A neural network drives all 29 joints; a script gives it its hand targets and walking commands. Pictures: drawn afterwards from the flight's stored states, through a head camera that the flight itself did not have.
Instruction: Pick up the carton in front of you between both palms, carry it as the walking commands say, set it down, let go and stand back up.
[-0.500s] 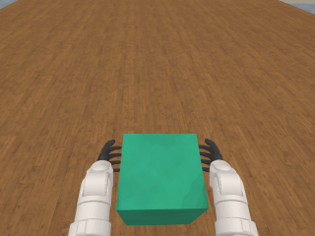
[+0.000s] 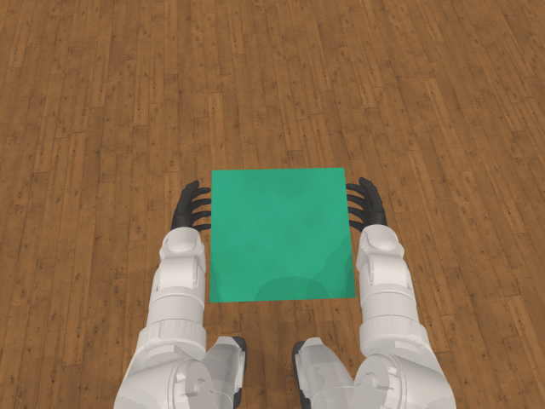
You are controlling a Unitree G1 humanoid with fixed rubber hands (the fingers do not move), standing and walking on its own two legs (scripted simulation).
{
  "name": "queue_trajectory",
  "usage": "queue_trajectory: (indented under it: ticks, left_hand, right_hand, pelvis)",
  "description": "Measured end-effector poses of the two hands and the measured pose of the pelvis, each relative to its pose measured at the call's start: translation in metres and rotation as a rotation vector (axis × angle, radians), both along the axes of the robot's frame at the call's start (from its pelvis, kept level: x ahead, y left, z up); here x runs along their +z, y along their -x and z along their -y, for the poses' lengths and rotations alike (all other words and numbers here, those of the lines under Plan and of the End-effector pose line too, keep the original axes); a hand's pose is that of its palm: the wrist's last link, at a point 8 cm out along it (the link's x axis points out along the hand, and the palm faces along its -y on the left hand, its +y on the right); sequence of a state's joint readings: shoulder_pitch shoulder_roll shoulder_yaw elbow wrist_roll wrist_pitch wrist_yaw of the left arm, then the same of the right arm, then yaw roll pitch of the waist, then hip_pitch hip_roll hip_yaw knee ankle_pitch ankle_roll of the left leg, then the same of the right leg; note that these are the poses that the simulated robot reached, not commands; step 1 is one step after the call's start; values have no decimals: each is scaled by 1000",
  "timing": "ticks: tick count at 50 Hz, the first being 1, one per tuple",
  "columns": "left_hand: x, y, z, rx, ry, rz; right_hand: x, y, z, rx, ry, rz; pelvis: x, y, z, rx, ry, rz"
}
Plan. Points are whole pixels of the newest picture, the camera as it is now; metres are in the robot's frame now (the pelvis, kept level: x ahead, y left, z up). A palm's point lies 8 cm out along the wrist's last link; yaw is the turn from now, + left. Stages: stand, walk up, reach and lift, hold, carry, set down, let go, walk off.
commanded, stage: set down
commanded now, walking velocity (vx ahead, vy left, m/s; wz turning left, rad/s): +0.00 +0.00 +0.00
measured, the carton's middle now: (277, 242) +0.37 -0.01 -0.16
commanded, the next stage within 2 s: none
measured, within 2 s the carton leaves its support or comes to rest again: rests again in 1.88 s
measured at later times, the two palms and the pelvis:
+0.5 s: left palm (200, 231) +0.41 +0.14 -0.22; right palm (341, 234) +0.40 -0.15 -0.21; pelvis -0.01 -0.01 -0.14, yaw +0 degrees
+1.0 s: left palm (209, 238) +0.45 +0.15 -0.39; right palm (322, 244) +0.42 -0.14 -0.37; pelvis -0.04 +0.00 -0.26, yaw -2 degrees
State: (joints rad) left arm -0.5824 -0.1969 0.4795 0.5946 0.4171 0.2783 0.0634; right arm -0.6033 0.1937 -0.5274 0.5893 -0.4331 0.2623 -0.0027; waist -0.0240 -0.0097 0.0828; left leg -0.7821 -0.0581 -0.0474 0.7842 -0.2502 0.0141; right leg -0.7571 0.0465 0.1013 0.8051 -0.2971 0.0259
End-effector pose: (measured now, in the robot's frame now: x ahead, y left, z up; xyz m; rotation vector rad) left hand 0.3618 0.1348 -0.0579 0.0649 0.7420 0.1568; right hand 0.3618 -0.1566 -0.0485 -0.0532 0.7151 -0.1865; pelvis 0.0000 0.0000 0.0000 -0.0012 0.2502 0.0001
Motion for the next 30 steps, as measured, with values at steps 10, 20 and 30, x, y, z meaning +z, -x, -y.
queue_trajectory:
  ticks: [10, 20, 30]
  left_hand:
    - [-83, -24, -3, 50, 37, 87]
    - [-129, -45, -4, 14, 34, 57]
    - [-196, -57, -9, -2, 20, 46]
  right_hand:
    - [-81, -20, -5, -63, -47, 91]
    - [-129, -35, -5, -85, -60, 65]
    - [-195, -42, -11, -94, -45, 57]
  pelvis:
    - [-62, 5, 9, 14, 10, -325]
    - [-112, 9, 12, 5, 12, -444]
    - [-164, 20, 9, 1, 19, -518]
